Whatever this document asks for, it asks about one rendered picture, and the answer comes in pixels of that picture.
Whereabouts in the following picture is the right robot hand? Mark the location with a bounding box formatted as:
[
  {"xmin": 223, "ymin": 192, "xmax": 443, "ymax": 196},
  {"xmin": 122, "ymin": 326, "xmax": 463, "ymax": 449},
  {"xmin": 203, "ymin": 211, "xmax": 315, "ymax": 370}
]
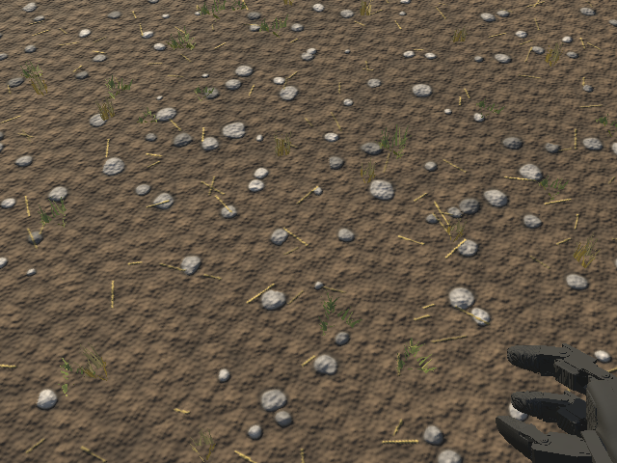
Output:
[{"xmin": 496, "ymin": 343, "xmax": 617, "ymax": 463}]

